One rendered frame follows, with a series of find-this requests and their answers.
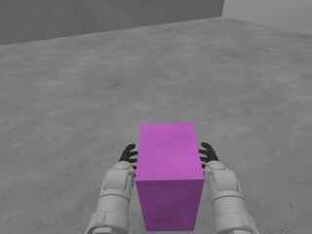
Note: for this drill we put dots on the robot right hand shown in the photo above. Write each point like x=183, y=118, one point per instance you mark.
x=210, y=153

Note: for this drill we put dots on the right robot forearm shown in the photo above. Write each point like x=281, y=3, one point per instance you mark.
x=230, y=211

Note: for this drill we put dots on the carton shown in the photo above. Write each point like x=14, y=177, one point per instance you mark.
x=169, y=176

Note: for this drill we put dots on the robot left hand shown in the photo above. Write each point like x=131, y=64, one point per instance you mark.
x=127, y=154

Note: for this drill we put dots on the left robot forearm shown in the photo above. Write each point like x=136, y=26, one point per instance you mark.
x=111, y=215

